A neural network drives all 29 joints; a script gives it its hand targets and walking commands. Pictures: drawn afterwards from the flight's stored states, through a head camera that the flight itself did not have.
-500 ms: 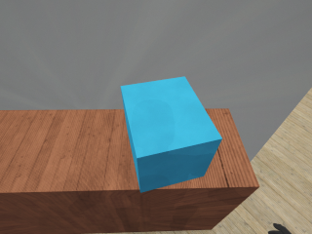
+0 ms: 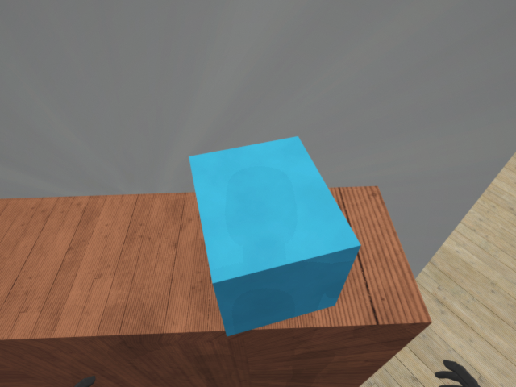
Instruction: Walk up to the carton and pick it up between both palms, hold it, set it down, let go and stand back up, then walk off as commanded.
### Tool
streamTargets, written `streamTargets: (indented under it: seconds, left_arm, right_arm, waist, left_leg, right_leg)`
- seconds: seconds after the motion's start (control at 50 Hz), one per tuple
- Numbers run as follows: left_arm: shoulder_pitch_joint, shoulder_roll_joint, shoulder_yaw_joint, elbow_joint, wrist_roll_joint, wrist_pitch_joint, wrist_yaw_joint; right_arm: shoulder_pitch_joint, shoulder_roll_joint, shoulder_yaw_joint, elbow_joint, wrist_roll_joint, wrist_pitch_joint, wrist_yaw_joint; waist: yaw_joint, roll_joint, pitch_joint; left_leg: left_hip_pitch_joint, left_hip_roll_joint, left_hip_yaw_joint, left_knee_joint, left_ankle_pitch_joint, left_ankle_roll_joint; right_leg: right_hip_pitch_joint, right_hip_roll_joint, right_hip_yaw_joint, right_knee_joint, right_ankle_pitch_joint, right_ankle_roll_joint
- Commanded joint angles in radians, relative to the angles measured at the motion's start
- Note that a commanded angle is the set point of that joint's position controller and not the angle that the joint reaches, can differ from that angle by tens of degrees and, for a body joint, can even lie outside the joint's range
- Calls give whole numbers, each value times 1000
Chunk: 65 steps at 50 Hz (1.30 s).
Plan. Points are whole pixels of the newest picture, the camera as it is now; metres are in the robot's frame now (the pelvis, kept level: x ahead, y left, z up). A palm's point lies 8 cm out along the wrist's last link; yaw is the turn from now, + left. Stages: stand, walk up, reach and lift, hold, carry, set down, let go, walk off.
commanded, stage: walk up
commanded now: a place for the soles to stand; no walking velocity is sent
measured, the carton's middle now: (263, 232) +0.38 +0.00 -0.02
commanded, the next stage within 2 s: reach and lift in 0.38 s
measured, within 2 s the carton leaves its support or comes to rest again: neither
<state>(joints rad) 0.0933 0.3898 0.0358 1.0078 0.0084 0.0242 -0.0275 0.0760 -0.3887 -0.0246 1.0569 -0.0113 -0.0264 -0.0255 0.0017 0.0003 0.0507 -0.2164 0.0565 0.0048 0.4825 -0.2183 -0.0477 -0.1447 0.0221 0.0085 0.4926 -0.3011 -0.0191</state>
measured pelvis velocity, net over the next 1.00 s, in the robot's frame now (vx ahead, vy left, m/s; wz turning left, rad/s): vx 0.00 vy -0.01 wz -0.01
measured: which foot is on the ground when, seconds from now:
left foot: down 0.00-1.00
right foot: down 0.00-1.00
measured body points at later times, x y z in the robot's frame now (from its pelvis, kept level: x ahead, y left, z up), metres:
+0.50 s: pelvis +0.00 +0.00 -0.01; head +0.02 +0.01 +0.44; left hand +0.14 +0.31 -0.12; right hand +0.13 -0.32 -0.11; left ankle +0.03 +0.15 -0.74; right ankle -0.02 -0.11 -0.74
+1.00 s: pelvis +0.00 -0.01 +0.00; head -0.03 +0.01 +0.45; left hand +0.18 +0.25 -0.07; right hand +0.17 -0.30 -0.06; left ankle +0.02 +0.15 -0.74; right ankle -0.02 -0.11 -0.74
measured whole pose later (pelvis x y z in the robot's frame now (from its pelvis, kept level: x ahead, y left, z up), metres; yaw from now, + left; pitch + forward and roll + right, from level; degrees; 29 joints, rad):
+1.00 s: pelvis +0.00 -0.01 +0.00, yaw -1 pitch -6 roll +0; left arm 0.18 0.25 0.06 0.40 0.07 0.38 0.05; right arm 0.13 -0.34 -0.08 0.78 0.03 -0.13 0.11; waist 0.00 -0.05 0.04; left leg -0.13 0.08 0.01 0.45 -0.21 -0.07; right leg -0.07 0.03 -0.02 0.47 -0.30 -0.04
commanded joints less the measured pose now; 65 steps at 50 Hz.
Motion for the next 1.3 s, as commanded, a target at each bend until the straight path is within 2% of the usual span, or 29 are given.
streamTargets:
  seconds: [0.0,0.06,0.1,0.18,0.22,0.24,0.28,0.3,0.36,0.38,0.42,0.46,0.5,0.54,0.58,0.62,0.64,0.68,0.72,0.8,0.82,0.88,0.9,0.94,1.0,1.02,1.04,1.14,1.28]
  left_arm:
    - [-36,215,45,-52,0,-9,5]
    - [-31,207,42,-57,2,-7,6]
    - [-34,209,48,-62,0,-7,5]
    - [-42,215,48,-59,5,-7,3]
    - [-33,209,47,-55,1,-6,3]
    - [-33,213,46,-55,5,-5,3]
    - [-49,206,48,-64,0,-4,2]
    - [-30,206,45,-61,0,-3,1]
    - [-19,206,42,-54,5,-3,2]
    - [-370,156,33,-390,22,172,55]
    - [-318,106,0,-481,11,328,72]
    - [-229,83,-11,-519,29,397,61]
    - [-137,72,-1,-568,53,429,48]
    - [-45,58,39,-633,87,447,40]
    - [-3,40,68,-694,113,438,40]
    - [1,13,80,-720,116,426,46]
    - [-32,32,84,-733,122,415,50]
    - [-49,15,73,-772,94,386,62]
    - [-43,9,73,-735,98,360,69]
    - [-43,7,68,-733,76,339,76]
    - [-38,0,53,-720,69,340,77]
    - [-31,-37,44,-753,62,335,84]
    - [-27,-34,56,-760,68,330,88]
    - [-16,-42,50,-759,65,321,87]
    - [-4,-62,50,-773,52,305,95]
    - [8,-61,57,-768,50,297,97]
    - [16,-74,38,-785,39,286,98]
    - [38,-93,46,-826,15,238,118]
    - [100,-158,15,-863,4,193,145]
  right_arm:
    - [-22,-224,-38,-47,-5,-14,-8]
    - [-37,-209,-33,-58,-1,-15,-6]
    - [-30,-217,-33,-62,-2,-16,-6]
    - [-19,-228,-37,-62,-2,-14,-5]
    - [-16,-217,-36,-61,-3,-12,-6]
    - [-8,-217,-34,-57,-3,-13,-7]
    - [-3,-217,-30,-55,-5,-15,-8]
    - [-14,-220,-33,-63,-7,-18,-6]
    - [-22,-217,-36,-73,-4,-13,-6]
    - [-362,-98,-142,-108,-115,-176,42]
    - [-252,-155,-176,-106,-118,-163,89]
    - [-170,-180,-152,-117,-82,-148,105]
    - [-76,-214,-175,-131,-55,-147,102]
    - [-19,-221,-148,-136,-17,-144,100]
    - [-14,-235,-129,-152,20,-167,91]
    - [-23,-233,-132,-192,23,-165,91]
    - [-45,-219,-132,-221,15,-162,94]
    - [-55,-189,-119,-269,21,-169,98]
    - [-50,-165,-94,-274,25,-177,99]
    - [-47,-146,-90,-351,25,-162,116]
    - [-27,-151,-97,-336,32,-151,121]
    - [-2,-153,-96,-339,47,-116,138]
    - [1,-148,-98,-364,46,-111,138]
    - [15,-132,-98,-384,37,-98,138]
    - [25,-122,-99,-442,42,-91,144]
    - [32,-122,-105,-452,38,-91,141]
    - [44,-127,-117,-474,37,-91,144]
    - [58,-103,-117,-588,46,-98,146]
    - [109,-91,-101,-662,79,-77,169]
  waist:
    - [-3,-21,-71]
    - [6,-26,-79]
    - [6,11,-78]
    - [1,-2,-65]
    - [-1,24,-68]
    - [2,-10,-79]
    - [-2,-7,-74]
    - [1,28,-80]
    - [6,19,-69]
    - [-22,22,-46]
    - [-57,-61,17]
    - [-49,-82,-53]
    - [-62,-43,-161]
    - [-53,0,-236]
    - [-40,13,-265]
    - [-30,27,-207]
    - [-15,8,-190]
    - [-12,8,-141]
    - [-11,-4,-104]
    - [3,-40,-51]
    - [-8,-52,-50]
    - [-15,-8,-63]
    - [-3,-4,-56]
    - [-8,-28,-20]
    - [2,-20,-15]
    - [-3,-48,-19]
    - [-11,-35,-13]
    - [4,-68,-12]
    - [12,-45,37]
  left_leg:
    - [102,65,-40,-50,254,78]
    - [103,77,-57,-71,240,77]
    - [76,81,-62,-79,204,86]
    - [88,72,-55,-72,210,75]
    - [98,72,-45,-70,179,84]
    - [95,69,-44,-60,200,76]
    - [104,68,-49,-78,215,76]
    - [112,78,-53,-74,215,81]
    - [89,76,-51,-70,173,84]
    - [34,-36,92,45,-124,30]
    - [92,-16,83,108,-193,22]
    - [170,-22,62,141,-108,25]
    - [205,-17,57,150,34,7]
    - [274,-22,43,153,222,-2]
    - [340,-29,26,152,395,-7]
    - [298,-41,37,104,354,-9]
    - [273,-37,39,87,261,-4]
    - [260,-46,52,54,258,6]
    - [241,-56,58,25,237,14]
    - [205,-57,79,-44,119,28]
    - [221,-54,74,-57,110,34]
    - [263,-51,78,-88,71,27]
    - [250,-58,87,-97,76,29]
    - [238,-58,88,-112,47,33]
    - [248,-64,93,-140,22,36]
    - [249,-68,95,-144,16,43]
    - [263,-65,95,-145,7,38]
    - [267,-75,91,-163,6,49]
    - [273,-64,87,-194,-1,38]
  right_leg:
    - [-61,-120,102,-125,242,-35]
    - [-38,-111,85,-126,240,-33]
    - [-20,-114,102,-127,216,-33]
    - [-39,-111,93,-129,222,-36]
    - [-40,-112,107,-143,183,-38]
    - [-29,-110,104,-144,205,-37]
    - [-43,-105,92,-131,213,-35]
    - [-38,-105,87,-132,212,-32]
    - [-31,-110,111,-143,199,-40]
    - [-260,-29,-94,-24,-81,0]
    - [-341,-29,-93,1,-140,-21]
    - [-347,-36,-97,5,-6,-22]
    - [-243,-8,-106,39,238,-4]
    - [-164,4,-106,48,432,3]
    - [-132,19,-108,35,599,17]
    - [-100,15,-107,-4,551,15]
    - [-109,13,-95,-22,487,13]
    - [-109,5,-85,-47,522,24]
    - [-88,0,-73,-69,561,35]
    - [-88,3,-69,-120,403,38]
    - [-105,10,-73,-129,381,39]
    - [-132,6,-70,-160,261,20]
    - [-113,5,-65,-173,268,19]
    - [-115,1,-63,-190,233,19]
    - [-120,-7,-57,-217,181,17]
    - [-119,-5,-56,-225,155,17]
    - [-122,-2,-56,-227,144,13]
    - [-141,-17,-40,-255,105,7]
    - [-166,-12,-33,-278,33,-14]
